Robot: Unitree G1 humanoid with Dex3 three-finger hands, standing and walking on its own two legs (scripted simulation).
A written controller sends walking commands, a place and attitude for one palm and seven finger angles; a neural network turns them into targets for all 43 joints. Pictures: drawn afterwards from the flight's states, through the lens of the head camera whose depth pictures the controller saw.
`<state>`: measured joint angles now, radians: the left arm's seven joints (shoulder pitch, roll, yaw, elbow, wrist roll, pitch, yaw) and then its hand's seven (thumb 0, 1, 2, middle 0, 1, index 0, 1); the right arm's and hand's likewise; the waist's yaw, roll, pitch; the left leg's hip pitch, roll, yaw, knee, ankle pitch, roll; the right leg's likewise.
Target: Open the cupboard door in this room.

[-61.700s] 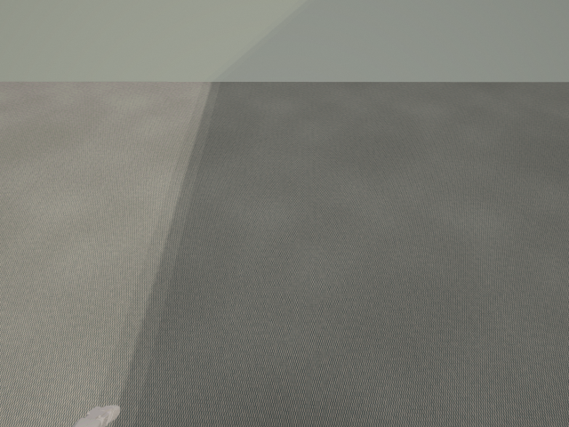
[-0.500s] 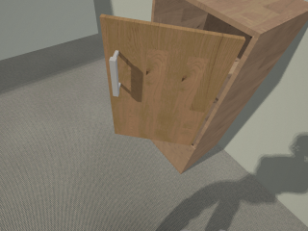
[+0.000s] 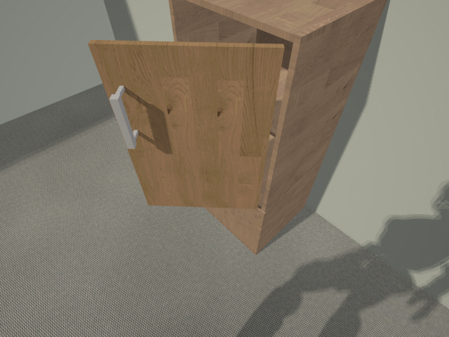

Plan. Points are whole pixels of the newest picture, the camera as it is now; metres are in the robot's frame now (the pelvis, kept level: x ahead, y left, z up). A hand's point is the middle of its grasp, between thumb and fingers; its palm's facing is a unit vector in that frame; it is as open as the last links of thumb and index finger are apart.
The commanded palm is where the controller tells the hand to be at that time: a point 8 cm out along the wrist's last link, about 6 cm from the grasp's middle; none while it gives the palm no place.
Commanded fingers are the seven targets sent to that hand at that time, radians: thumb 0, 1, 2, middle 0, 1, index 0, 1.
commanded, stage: come to a stop and stand still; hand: left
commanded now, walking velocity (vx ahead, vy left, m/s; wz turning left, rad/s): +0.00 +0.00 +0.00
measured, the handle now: (126, 118) +0.59 +0.25 +0.06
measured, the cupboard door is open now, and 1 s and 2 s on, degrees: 44 44 44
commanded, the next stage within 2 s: look again from close up in 0.40 s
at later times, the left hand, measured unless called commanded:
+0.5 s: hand out of the picture -0.02 +0.14 -0.17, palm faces +0.04 -0.99 -0.16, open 7.4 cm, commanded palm none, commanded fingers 0.00 0.90 0.90 -0.20 -0.30 -0.20 -0.30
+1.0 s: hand out of the picture +0.03 +0.19 -0.16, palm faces +0.01 -0.97 -0.24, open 7.4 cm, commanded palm none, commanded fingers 0.00 0.90 0.90 -0.20 -0.30 -0.20 -0.30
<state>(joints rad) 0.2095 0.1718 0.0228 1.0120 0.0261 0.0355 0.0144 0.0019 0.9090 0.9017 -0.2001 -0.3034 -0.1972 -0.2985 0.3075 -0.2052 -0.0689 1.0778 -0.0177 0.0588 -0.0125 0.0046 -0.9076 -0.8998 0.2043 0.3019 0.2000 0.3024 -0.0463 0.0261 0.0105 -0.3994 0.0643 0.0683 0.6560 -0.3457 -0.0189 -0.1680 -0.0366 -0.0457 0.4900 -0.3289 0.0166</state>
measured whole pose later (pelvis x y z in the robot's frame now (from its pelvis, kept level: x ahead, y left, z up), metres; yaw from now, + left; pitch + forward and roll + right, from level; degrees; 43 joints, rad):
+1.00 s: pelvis -0.03 -0.01 +0.00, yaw +0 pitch -4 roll -1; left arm 0.26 0.23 0.00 0.97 0.02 0.00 0.02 0.00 0.91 0.90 -0.20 -0.30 -0.20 -0.30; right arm 0.19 -0.21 -0.02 0.99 -0.02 0.01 -0.01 0.00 -0.91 -0.90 0.20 0.30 0.20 0.30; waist 0.00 -0.01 0.00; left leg -0.25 0.04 0.06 0.53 -0.23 0.01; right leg -0.14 -0.03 -0.05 0.50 -0.30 0.02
